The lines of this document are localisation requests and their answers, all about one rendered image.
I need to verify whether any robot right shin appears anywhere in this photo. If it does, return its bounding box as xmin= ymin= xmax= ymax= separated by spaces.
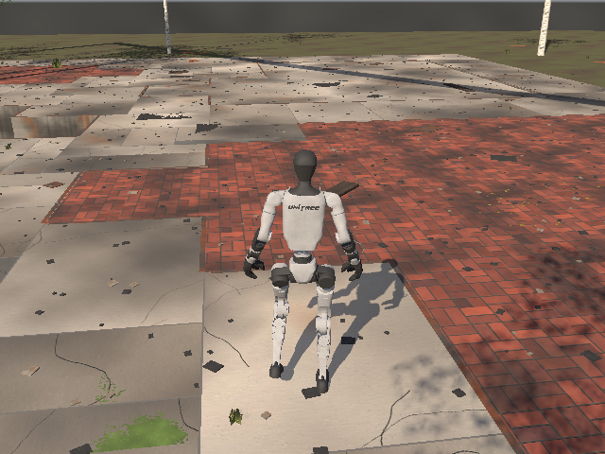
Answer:
xmin=317 ymin=317 xmax=331 ymax=380

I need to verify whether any left robot forearm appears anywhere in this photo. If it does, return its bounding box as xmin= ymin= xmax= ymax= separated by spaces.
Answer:
xmin=246 ymin=227 xmax=266 ymax=264

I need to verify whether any robot right upper arm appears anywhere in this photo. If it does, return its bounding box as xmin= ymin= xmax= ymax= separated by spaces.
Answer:
xmin=323 ymin=191 xmax=351 ymax=245

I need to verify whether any right robot forearm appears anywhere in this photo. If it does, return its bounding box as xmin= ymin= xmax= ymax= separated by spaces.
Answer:
xmin=341 ymin=229 xmax=360 ymax=265

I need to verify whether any robot left hand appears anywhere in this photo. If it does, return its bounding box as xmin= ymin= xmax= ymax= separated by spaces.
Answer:
xmin=243 ymin=258 xmax=265 ymax=279

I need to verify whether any robot left upper arm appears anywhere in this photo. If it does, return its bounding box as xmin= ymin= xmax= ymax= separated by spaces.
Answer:
xmin=257 ymin=190 xmax=285 ymax=243

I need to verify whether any robot right hand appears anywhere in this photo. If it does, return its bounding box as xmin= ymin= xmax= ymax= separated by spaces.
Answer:
xmin=341 ymin=259 xmax=363 ymax=281

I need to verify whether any humanoid robot torso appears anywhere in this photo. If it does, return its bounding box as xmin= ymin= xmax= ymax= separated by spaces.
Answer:
xmin=282 ymin=187 xmax=326 ymax=284

